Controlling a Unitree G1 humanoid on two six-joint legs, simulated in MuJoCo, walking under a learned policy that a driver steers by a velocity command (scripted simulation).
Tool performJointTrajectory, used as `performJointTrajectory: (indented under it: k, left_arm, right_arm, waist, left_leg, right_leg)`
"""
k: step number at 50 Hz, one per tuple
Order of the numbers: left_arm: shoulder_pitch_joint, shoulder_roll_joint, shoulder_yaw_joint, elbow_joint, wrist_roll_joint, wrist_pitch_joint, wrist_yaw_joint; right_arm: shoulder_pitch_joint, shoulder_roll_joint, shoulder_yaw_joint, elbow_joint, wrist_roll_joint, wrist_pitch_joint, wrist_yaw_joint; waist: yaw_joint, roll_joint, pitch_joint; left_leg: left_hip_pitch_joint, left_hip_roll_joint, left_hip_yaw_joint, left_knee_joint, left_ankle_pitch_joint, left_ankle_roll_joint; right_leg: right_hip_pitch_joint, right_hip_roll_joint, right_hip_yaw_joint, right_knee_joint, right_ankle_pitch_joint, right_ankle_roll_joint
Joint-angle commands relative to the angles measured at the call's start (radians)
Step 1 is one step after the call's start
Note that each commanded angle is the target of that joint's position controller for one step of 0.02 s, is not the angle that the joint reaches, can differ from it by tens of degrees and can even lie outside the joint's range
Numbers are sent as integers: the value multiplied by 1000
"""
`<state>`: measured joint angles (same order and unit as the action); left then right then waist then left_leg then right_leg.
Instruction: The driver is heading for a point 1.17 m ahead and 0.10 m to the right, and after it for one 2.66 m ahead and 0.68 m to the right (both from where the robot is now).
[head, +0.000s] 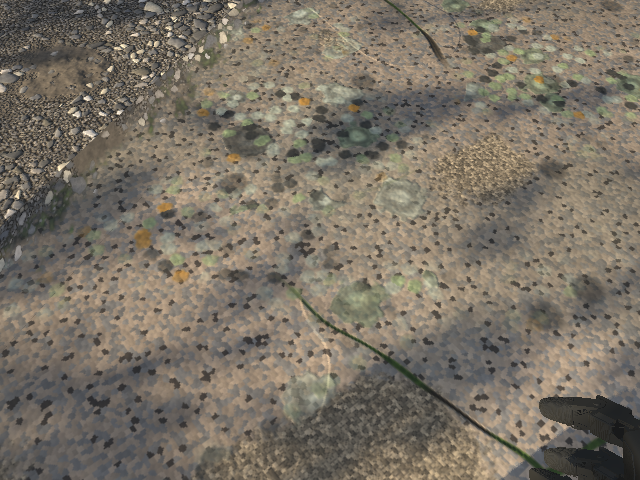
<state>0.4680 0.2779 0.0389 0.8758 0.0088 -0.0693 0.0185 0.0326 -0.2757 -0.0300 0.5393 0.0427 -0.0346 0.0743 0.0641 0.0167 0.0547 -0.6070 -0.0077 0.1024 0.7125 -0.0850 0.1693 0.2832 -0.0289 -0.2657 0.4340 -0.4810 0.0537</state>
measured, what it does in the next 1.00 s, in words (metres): walks ahead: right foot, then left foot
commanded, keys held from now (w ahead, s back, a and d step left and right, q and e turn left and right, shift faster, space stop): w+shift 0.88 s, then w+e+shift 0.12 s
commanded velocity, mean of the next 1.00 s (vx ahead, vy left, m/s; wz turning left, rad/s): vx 1.00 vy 0.00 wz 0.12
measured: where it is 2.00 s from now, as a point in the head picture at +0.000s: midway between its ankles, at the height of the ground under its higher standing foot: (366, 68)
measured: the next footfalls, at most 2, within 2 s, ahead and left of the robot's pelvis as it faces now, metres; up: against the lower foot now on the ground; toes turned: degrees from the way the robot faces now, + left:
right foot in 0.48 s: +0.70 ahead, -0.11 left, +0.00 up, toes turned +6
left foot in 0.96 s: +1.14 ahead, +0.19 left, +0.00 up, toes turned +5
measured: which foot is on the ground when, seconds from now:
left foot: down 0.00-0.50, up 0.52-0.94, down 0.96-1.00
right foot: up 0.00-0.46, down 0.48-0.98, up 1.00-1.00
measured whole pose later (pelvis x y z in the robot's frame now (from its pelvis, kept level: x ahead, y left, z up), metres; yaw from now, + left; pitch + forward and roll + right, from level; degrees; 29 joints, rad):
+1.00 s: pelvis +0.95 +0.06 +0.01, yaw +4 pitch +2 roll +0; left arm 0.48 0.28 0.02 0.89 0.00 -0.06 0.00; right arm -0.02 -0.25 -0.01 0.64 0.01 -0.11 0.04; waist 0.06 -0.03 0.04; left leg -0.61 0.00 0.03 0.63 -0.07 0.05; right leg 0.08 -0.02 0.06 0.71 -0.47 -0.03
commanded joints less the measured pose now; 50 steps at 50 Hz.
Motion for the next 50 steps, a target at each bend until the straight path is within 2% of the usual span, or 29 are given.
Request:
performJointTrajectory:
  k: [1, 2, 3, 4, 5, 7, 9, 11, 14, 19, 22, 23, 24, 25, 26, 27, 28, 29, 30, 32, 34, 38, 43, 45, 46, 47, 48, 49, 50]
  left_arm:
    - [-94, 86, 5, -128, 27, -31, -4]
    - [9, 62, -22, -173, -39, -79, -21]
    - [-159, 173, 6, -181, -70, -99, -20]
    - [-243, 154, 2, -226, -86, -105, -16]
    - [-263, 124, -5, -212, -67, -101, -8]
    - [-175, 106, -2, -179, -49, -64, -17]
    - [-180, 88, -3, -175, -32, -33, -19]
    - [-289, 61, -18, -216, -11, -26, -18]
    - [-452, 37, -33, -257, -2, -48, -37]
    - [-595, 68, -19, -313, -36, -64, -68]
    - [-458, 146, 19, -299, -45, -58, -69]
    - [-299, 188, 40, -271, -59, -44, -58]
    - [-54, 212, 50, -216, -58, -26, -41]
    - [46, 292, 70, -183, -8, -31, -44]
    - [125, 231, 62, -151, -17, -39, -58]
    - [60, 155, 43, -144, -16, -37, -48]
    - [-14, 137, 37, -146, -11, -36, -46]
    - [-67, 134, 35, -141, 4, -41, -50]
    - [-118, 102, 25, -143, 21, -49, -54]
    - [-174, 46, 7, -138, 8, -52, -63]
    - [-175, 67, 9, -122, -18, -57, -60]
    - [-117, 108, 17, -102, -21, -66, -36]
    - [23, 149, 24, -48, -41, -49, -20]
    - [38, 173, 29, -37, -29, -24, -16]
    - [36, 193, 33, -31, -15, -11, -14]
    - [14, 213, 36, -29, 4, 5, -12]
    - [-42, 209, 29, -44, 16, 18, -7]
    - [117, 25, -14, -85, 15, -1, -15]
    - [185, -29, -41, -68, -37, -29, -26]
  right_arm:
    - [515, -275, -111, 122, -2, 13, -43]
    - [464, -251, -93, 71, -35, -13, -38]
    - [479, -186, -89, 84, -39, -28, -36]
    - [428, -185, -84, 99, -38, -45, -34]
    - [342, -155, -72, 98, -41, -61, -31]
    - [249, -81, -46, 95, -67, -72, -32]
    - [251, -55, -37, 119, -42, -77, -37]
    - [288, -84, -42, 142, -41, -85, -52]
    - [340, -92, -41, 160, -38, -90, -74]
    - [460, -127, -47, 242, -14, -75, -71]
    - [448, -179, -57, 264, -54, -38, -80]
    - [418, -200, -60, 268, -79, -23, -80]
    - [346, -195, -53, 251, -88, -13, -86]
    - [551, -10, -11, 231, -61, -34, -73]
    - [558, -5, 14, 258, -26, -62, -59]
    - [391, -111, -16, 211, 25, -73, -61]
    - [258, -120, -8, 165, 24, -85, -63]
    - [183, -99, -3, 144, 0, -96, -64]
    - [197, -84, -7, 143, -10, -92, -61]
    - [253, -51, -3, 168, -9, -66, -58]
    - [217, -34, 7, 158, -21, -47, -63]
    - [14, -42, 19, 94, -44, -67, -57]
    - [-158, -49, 17, 39, -20, -89, -20]
    - [-141, -85, -2, 29, -22, -91, -14]
    - [-69, -121, -20, 36, -17, -85, -20]
    - [89, -167, -43, 66, -5, -76, -32]
    - [326, -199, -63, 122, 1, -63, -50]
    - [458, -311, -87, 155, -50, -64, -61]
    - [504, -273, -82, 171, -46, -74, -43]
  waist:
    - [-239, 210, -200]
    - [-151, 292, -473]
    - [-236, 90, -359]
    - [-187, -11, -177]
    - [-129, -116, -85]
    - [-32, -52, -33]
    - [-12, -34, 17]
    - [-43, -24, 77]
    - [-113, -29, 95]
    - [-160, 13, 109]
    - [-46, 110, -41]
    - [54, 157, -145]
    - [195, 156, -257]
    - [61, -188, -465]
    - [103, -343, -621]
    - [116, -284, -421]
    - [98, -129, -266]
    - [60, -17, -157]
    - [-8, -23, -113]
    - [-79, -61, -65]
    - [-98, -62, 21]
    - [-47, -35, 94]
    - [3, -28, 113]
    - [-33, -73, 61]
    - [-87, -119, -5]
    - [-182, -162, -103]
    - [-318, -165, -220]
    - [-221, 116, -442]
    - [-204, 338, -648]
  left_leg:
    - [1031, 111, -298, -9, 81, 105]
    - [1170, 306, -885, -273, -378, 290]
    - [1046, 297, -901, -428, -487, 223]
    - [868, 288, -825, -478, -466, 200]
    - [695, 258, -732, -488, -370, 175]
    - [483, 182, -559, -509, -283, 147]
    - [368, 153, -448, -547, -223, 131]
    - [312, 126, -356, -583, -123, 124]
    - [255, 66, -221, -606, -25, 84]
    - [552, 152, -206, -619, 99, 41]
    - [792, 201, -204, -389, 725, -3]
    - [798, 203, -192, -197, 947, -18]
    - [595, 179, -166, 115, 908, -50]
    - [111, 12, -179, 616, 241, -113]
    - [-19, -80, -304, 751, -356, -105]
    - [-139, -15, -274, 792, -334, -76]
    - [-156, 32, -244, 748, -297, -65]
    - [-138, 58, -227, 678, -264, -60]
    - [-74, 102, -237, 614, -225, -59]
    - [-25, 140, -230, 553, -215, -74]
    - [-75, 175, -211, 461, -192, -105]
    - [-76, 157, -136, 133, 161, -151]
    - [39, 74, -96, -197, 339, -138]
    - [74, 22, -81, -219, 221, -118]
    - [147, -5, -80, -190, 133, -104]
    - [301, -23, -78, -161, 54, -82]
    - [606, 26, -103, -120, 7, -73]
    - [1091, 314, -535, -93, -310, 39]
    - [1207, 412, -961, -342, -773, 102]
  right_leg:
    - [-809, -23, 100, 949, 51, -107]
    - [-1002, 57, 341, 1142, -81, -123]
    - [-1048, 10, 394, 1107, 42, -138]
    - [-1082, -19, 384, 1028, 107, -141]
    - [-1041, -64, 388, 957, 158, -133]
    - [-934, -122, 394, 876, 218, -109]
    - [-931, -159, 370, 782, 232, -70]
    - [-995, -165, 336, 650, 351, -29]
    - [-895, -115, 265, 337, 685, -12]
    - [-876, -38, 251, 39, 753, -63]
    - [-766, 57, 204, 79, 538, -117]
    - [-606, 76, 189, 128, 465, -145]
    - [-284, 10, 234, 184, 421, -165]
    - [205, -268, 754, 183, 26, -361]
    - [314, -322, 1151, -69, -319, -369]
    - [214, -303, 1070, -144, -309, -307]
    - [33, -273, 914, -150, -135, -284]
    - [-150, -235, 814, -170, 14, -283]
    - [-287, -199, 724, -187, 100, -286]
    - [-421, -164, 637, -240, 132, -301]
    - [-516, -166, 576, -303, 168, -311]
    - [-569, -94, 379, -371, 375, -273]
    - [-357, -147, 303, -423, 496, -237]
    - [-206, -183, 314, -303, 829, -215]
    - [-152, -199, 327, -194, 1050, -204]
    - [-145, -198, 329, -9, 1216, -192]
    - [-327, -162, 306, 285, 1144, -157]
    - [-758, -25, 314, 744, 596, -120]
    - [-912, 57, 433, 961, 40, -120]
